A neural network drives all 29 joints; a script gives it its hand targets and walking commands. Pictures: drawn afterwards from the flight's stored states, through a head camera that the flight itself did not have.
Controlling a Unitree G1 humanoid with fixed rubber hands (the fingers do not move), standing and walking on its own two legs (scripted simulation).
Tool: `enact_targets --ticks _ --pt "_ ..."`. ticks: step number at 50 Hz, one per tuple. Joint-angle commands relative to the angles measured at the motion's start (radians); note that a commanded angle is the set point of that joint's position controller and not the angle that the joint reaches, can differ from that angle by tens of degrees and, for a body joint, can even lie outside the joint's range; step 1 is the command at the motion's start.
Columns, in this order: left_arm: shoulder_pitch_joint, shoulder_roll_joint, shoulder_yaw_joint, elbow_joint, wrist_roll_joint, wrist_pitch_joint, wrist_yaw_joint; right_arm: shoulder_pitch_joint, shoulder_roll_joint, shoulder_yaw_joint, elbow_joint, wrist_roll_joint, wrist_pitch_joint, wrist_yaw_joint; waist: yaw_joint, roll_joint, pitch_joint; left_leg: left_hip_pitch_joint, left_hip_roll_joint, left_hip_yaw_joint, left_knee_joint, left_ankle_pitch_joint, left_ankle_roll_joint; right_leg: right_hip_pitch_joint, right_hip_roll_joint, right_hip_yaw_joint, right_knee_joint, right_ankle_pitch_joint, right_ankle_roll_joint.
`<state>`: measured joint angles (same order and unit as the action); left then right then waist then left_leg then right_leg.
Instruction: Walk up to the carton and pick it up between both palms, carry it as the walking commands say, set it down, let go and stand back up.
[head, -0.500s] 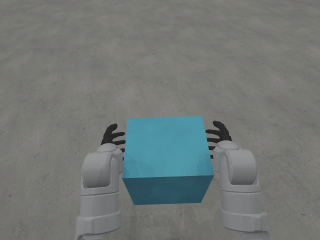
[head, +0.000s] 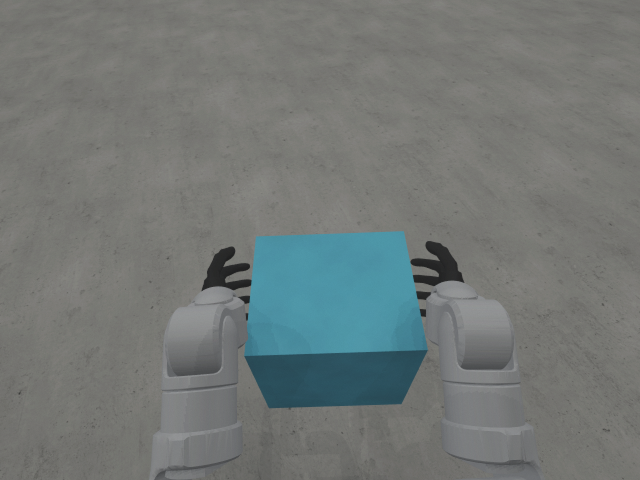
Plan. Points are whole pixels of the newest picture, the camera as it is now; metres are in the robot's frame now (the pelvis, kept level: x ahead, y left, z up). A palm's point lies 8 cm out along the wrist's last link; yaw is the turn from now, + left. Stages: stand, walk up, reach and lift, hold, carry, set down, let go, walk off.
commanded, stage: carry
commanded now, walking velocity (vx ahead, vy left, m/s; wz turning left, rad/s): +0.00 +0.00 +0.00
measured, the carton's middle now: (332, 324) +0.33 +0.00 +0.00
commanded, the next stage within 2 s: none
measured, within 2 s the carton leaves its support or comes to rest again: neither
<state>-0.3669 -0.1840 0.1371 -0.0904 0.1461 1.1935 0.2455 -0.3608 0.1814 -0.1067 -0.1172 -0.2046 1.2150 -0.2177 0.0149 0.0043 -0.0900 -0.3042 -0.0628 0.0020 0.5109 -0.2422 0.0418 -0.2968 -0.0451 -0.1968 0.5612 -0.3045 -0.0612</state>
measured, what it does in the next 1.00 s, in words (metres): steps to the left, turning left: left foot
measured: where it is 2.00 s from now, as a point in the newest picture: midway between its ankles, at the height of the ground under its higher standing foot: outside the picture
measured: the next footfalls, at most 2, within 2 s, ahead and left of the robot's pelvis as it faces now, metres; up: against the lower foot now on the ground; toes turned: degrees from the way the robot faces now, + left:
left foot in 0.80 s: +0.02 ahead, +0.22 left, +0.00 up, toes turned +9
right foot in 1.30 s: -0.13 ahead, +0.01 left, +0.00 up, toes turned +16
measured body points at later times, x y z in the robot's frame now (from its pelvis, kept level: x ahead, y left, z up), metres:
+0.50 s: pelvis -0.01 +0.01 +0.00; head -0.03 +0.00 +0.45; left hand +0.29 +0.15 +0.09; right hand +0.30 -0.13 +0.10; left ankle +0.01 +0.10 -0.72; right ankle +0.00 -0.07 -0.73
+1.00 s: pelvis -0.08 +0.12 +0.00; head -0.06 +0.16 +0.44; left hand +0.18 +0.34 +0.05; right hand +0.26 +0.08 +0.07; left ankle -0.02 +0.22 -0.73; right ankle -0.07 -0.04 -0.65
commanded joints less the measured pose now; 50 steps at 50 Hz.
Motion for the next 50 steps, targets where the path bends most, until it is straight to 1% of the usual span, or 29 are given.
enact_targets --ticks 1,3,6,8,10,11,12,13,14,17,20,21,22,23,25,26,28,33,35,36,37,38,39,40,41,42,44,47,50 --pt "-0.406 -1.049 -0.609 0.075 -0.402 -0.014 -0.387 -0.488 0.998 0.585 0.003 0.498 -0.039 0.365 0.000 0.009 -0.279 0.050 0.161 -0.110 -0.062 0.278 0.044 0.162 -0.131 0.129 -0.077 0.221 -0.007" --pt "-0.419 -1.063 -0.621 0.058 -0.414 -0.014 -0.388 -0.519 1.002 0.605 -0.045 0.511 -0.043 0.364 -0.001 -0.006 -0.282 0.051 0.162 -0.110 -0.060 0.288 0.043 0.165 -0.133 0.125 -0.072 0.244 -0.008" --pt "-0.404 -1.040 -0.580 0.122 -0.381 -0.031 -0.387 -0.499 0.990 0.562 0.034 0.478 -0.058 0.364 0.001 -0.007 -0.275 0.049 0.165 -0.111 -0.062 0.283 0.043 0.161 -0.128 0.126 -0.075 0.228 -0.004" --pt "-0.403 -1.056 -0.616 0.072 -0.410 -0.023 -0.389 -0.517 1.001 0.604 -0.037 0.508 -0.051 0.363 0.000 -0.023 -0.276 0.048 0.165 -0.116 -0.071 0.265 0.043 0.164 -0.128 0.129 -0.078 0.211 -0.005" --pt "-0.409 -1.046 -0.575 0.140 -0.373 -0.036 -0.386 -0.512 0.984 0.551 0.036 0.469 -0.067 0.362 -0.001 0.019 -0.283 0.063 0.161 -0.112 -0.078 0.258 0.045 0.149 -0.127 0.132 -0.081 0.190 -0.006" --pt "-0.427 -1.054 -0.622 0.059 -0.410 -0.034 -0.386 -0.509 0.995 0.591 -0.024 0.500 -0.062 0.363 0.000 0.007 -0.282 0.057 0.166 -0.120 -0.077 0.288 0.047 0.157 -0.123 0.131 -0.072 0.209 -0.004" --pt "-0.413 -1.034 -0.578 0.123 -0.378 -0.041 -0.387 -0.489 0.983 0.555 0.050 0.467 -0.068 0.362 -0.002 0.000 -0.270 0.055 0.162 -0.111 -0.066 0.278 0.047 0.149 -0.125 0.132 -0.085 0.214 -0.003" --pt "-0.413 -1.046 -0.596 0.101 -0.390 -0.038 -0.386 -0.497 0.990 0.573 0.013 0.481 -0.066 0.361 -0.001 -0.002 -0.265 0.039 0.167 -0.114 -0.071 0.249 0.043 0.151 -0.126 0.135 -0.083 0.194 -0.008" --pt "-0.434 -1.067 -0.663 0.002 -0.441 -0.024 -0.385 -0.511 1.008 0.630 -0.082 0.530 -0.051 0.363 0.002 0.015 -0.268 0.018 0.164 -0.127 -0.055 0.305 0.045 0.164 -0.132 0.134 -0.052 0.239 -0.007" --pt "-0.431 -1.056 -0.644 0.015 -0.434 0.001 -0.384 -0.510 1.005 0.624 -0.060 0.526 -0.022 0.363 0.006 -0.021 -0.242 -0.073 0.160 -0.114 0.041 0.348 0.021 0.199 -0.181 0.136 -0.008 0.364 -0.011" --pt "-0.422 -1.036 -0.634 0.006 -0.425 0.016 -0.379 -0.499 1.006 0.614 -0.038 0.534 0.000 0.369 0.010 -0.082 -0.220 -0.173 0.141 -0.086 0.136 0.233 -0.013 0.244 -0.279 0.170 -0.017 0.445 -0.042" --pt "-0.431 -1.037 -0.632 -0.007 -0.426 0.018 -0.379 -0.499 1.010 0.614 -0.033 0.536 0.007 0.370 0.011 -0.124 -0.210 -0.198 0.126 -0.067 0.207 0.120 -0.021 0.241 -0.324 0.190 -0.039 0.489 -0.065" --pt "-0.429 -1.038 -0.627 0.000 -0.422 0.020 -0.378 -0.514 1.019 0.616 -0.025 0.541 0.012 0.372 0.014 -0.167 -0.213 -0.225 0.107 -0.054 0.313 -0.125 -0.021 0.241 -0.378 0.224 -0.063 0.550 -0.100" --pt "-0.443 -1.040 -0.635 -0.014 -0.423 0.022 -0.379 -0.519 1.020 0.610 -0.025 0.544 0.013 0.376 0.017 -0.160 -0.199 -0.266 0.104 -0.048 0.423 -0.261 -0.025 0.237 -0.417 0.237 -0.078 0.570 -0.125" --pt "-0.471 -1.055 -0.639 -0.018 -0.427 0.031 -0.375 -0.542 1.021 0.607 -0.032 0.557 0.016 0.378 0.007 -0.110 -0.166 -0.287 0.117 -0.043 0.528 -0.319 -0.029 0.181 -0.423 0.202 -0.098 0.502 -0.128" --pt "-0.497 -1.059 -0.653 -0.036 -0.433 0.035 -0.375 -0.541 1.024 0.603 -0.027 0.559 0.018 0.379 0.000 -0.067 -0.150 -0.297 0.121 -0.038 0.538 -0.320 -0.040 0.167 -0.415 0.162 -0.096 0.487 -0.115" --pt "-0.562 -1.073 -0.664 -0.055 -0.449 0.038 -0.378 -0.560 1.035 0.592 -0.027 0.553 0.015 0.374 -0.010 -0.062 -0.138 -0.304 0.124 -0.013 0.484 -0.268 -0.055 0.171 -0.383 0.090 -0.074 0.538 -0.078" --pt "-0.487 -1.062 -0.611 0.021 -0.418 0.045 -0.379 -0.591 1.023 0.602 -0.033 0.562 0.027 0.366 -0.014 -0.241 -0.159 -0.223 0.123 0.045 0.312 -0.118 -0.073 0.178 -0.352 -0.029 -0.002 0.544 0.014" --pt "-0.474 -1.068 -0.611 0.037 -0.409 0.048 -0.377 -0.588 1.016 0.594 -0.030 0.563 0.030 0.369 -0.012 -0.232 -0.150 -0.196 0.125 0.055 0.228 -0.076 -0.070 0.164 -0.362 -0.045 0.026 0.482 0.042" --pt "-0.472 -1.072 -0.609 0.053 -0.405 0.053 -0.375 -0.584 1.016 0.586 -0.015 0.561 0.033 0.370 -0.020 -0.198 -0.143 -0.153 0.132 0.038 0.129 -0.015 -0.065 0.143 -0.348 -0.067 0.093 0.430 0.071" --pt "-0.462 -1.067 -0.615 0.053 -0.400 0.054 -0.371 -0.558 1.014 0.579 0.006 0.557 0.034 0.378 -0.027 -0.071 -0.111 -0.100 0.140 -0.012 -0.025 0.146 -0.057 0.077 -0.317 -0.079 0.172 0.304 0.109" --pt "-0.469 -1.070 -0.621 0.054 -0.403 0.057 -0.368 -0.561 1.011 0.570 0.002 0.557 0.030 0.380 -0.029 0.154 -0.080 -0.013 0.248 -0.229 -0.116 0.599 -0.024 -0.092 -0.214 -0.082 0.320 -0.158 0.175" --pt "-0.514 -1.082 -0.642 0.026 -0.426 0.054 -0.367 -0.538 1.006 0.557 0.018 0.542 0.028 0.382 -0.028 0.337 -0.063 0.079 0.392 -0.508 -0.114 0.963 0.043 -0.297 -0.096 -0.037 0.504 -0.440 0.223" --pt "-0.506 -1.083 -0.651 0.029 -0.428 0.047 -0.364 -0.525 1.014 0.557 0.034 0.539 0.026 0.389 -0.009 0.271 -0.088 0.041 0.400 -0.590 -0.109 0.888 0.060 -0.270 -0.084 0.140 0.602 -0.427 0.214" --pt "-0.500 -1.102 -0.654 0.041 -0.437 0.039 -0.367 -0.552 1.015 0.558 0.019 0.531 0.025 0.390 -0.005 0.161 -0.114 0.017 0.384 -0.550 -0.104 0.742 0.059 -0.246 -0.082 0.177 0.629 -0.391 0.199" --pt "-0.514 -1.123 -0.658 0.032 -0.441 0.029 -0.363 -0.554 1.025 0.566 0.007 0.543 0.028 0.395 -0.007 0.113 -0.124 0.105 0.327 -0.484 -0.083 0.691 0.029 -0.304 -0.072 0.192 0.631 -0.334 0.191" --pt "-0.595 -1.143 -0.705 -0.064 -0.474 0.006 -0.351 -0.605 1.035 0.579 -0.077 0.569 0.005 0.398 -0.017 0.157 -0.189 0.158 0.245 -0.369 -0.064 0.588 0.005 -0.347 -0.056 0.190 0.688 -0.236 0.181" --pt "-0.688 -1.153 -0.747 -0.190 -0.502 -0.001 -0.331 -0.613 1.036 0.567 -0.139 0.571 -0.007 0.399 -0.018 0.213 -0.246 0.114 0.194 -0.378 -0.153 0.203 -0.046 -0.274 -0.014 0.193 0.666 -0.163 0.152" --pt "-0.622 -1.118 -0.740 -0.190 -0.477 0.013 -0.307 -0.557 1.010 0.555 -0.135 0.563 0.010 0.396 -0.018 0.211 -0.233 0.144 0.196 -0.444 -0.220 0.246 -0.075 -0.232 0.043 0.175 0.573 -0.176 0.150"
